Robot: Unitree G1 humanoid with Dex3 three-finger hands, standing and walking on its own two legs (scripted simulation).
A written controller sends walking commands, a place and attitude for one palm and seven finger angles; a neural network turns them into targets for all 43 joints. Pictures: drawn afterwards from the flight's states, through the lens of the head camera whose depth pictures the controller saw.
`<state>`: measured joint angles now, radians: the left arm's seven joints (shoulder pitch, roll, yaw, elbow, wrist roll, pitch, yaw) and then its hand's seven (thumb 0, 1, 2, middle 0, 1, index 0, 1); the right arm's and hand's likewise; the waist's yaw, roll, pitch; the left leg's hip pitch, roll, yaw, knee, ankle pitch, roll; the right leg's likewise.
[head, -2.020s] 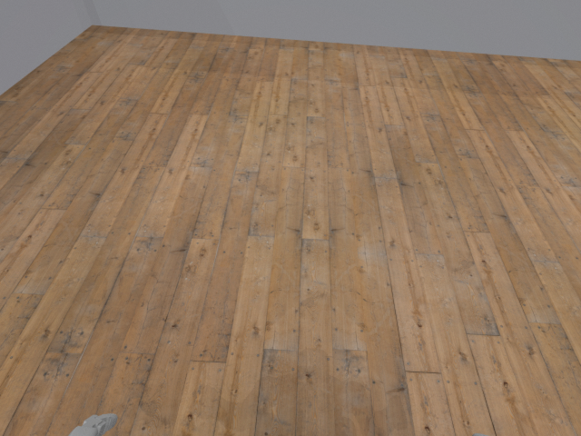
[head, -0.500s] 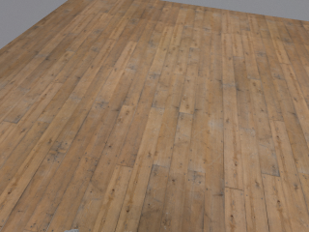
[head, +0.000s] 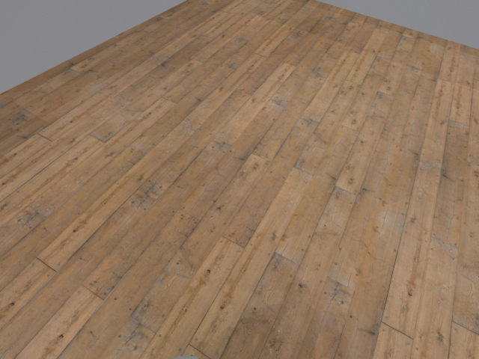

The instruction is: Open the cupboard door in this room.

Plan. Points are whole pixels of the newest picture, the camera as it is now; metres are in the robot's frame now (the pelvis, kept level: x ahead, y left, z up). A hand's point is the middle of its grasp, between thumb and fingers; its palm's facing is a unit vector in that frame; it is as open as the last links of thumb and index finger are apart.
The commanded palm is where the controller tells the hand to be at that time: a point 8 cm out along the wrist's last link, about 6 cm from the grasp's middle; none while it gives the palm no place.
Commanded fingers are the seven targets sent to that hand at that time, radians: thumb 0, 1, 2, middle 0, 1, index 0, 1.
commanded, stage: turn or walk to find it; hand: left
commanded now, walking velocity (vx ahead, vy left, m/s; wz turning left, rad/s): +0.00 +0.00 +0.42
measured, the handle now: out of the picture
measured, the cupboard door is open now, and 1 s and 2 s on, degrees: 0 0 0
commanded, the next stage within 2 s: stand and wait in 1.40 s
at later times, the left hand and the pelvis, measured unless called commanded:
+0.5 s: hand out of the picture +0.07 +0.24 -0.14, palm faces +0.18 -0.95 -0.25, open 7.4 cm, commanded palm none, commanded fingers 0.00 0.90 0.90 -0.20 -0.30 -0.20 -0.30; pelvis -0.02 +0.01 +0.01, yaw +10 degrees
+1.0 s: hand out of the picture -0.10 +0.17 -0.16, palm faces +0.45 -0.86 -0.23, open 7.4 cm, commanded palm none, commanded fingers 0.00 0.90 0.90 -0.20 -0.30 -0.20 -0.30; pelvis -0.04 -0.01 +0.01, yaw +25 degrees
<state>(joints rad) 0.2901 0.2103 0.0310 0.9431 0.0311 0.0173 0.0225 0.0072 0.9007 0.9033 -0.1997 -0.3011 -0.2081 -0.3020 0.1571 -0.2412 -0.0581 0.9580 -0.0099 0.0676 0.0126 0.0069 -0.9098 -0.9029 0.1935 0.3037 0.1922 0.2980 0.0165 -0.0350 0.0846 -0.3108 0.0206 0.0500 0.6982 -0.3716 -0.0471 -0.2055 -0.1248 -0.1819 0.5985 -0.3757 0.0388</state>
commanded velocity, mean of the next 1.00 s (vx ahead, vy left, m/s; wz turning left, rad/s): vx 0.00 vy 0.00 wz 0.42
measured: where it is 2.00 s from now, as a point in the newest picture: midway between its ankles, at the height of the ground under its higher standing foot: outside the picture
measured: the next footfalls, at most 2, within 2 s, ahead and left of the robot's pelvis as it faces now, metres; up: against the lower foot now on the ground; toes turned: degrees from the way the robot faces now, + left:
left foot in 0.02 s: +0.03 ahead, +0.11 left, +0.00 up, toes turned +4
right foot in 0.58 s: +0.03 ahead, -0.11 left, +0.00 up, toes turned +11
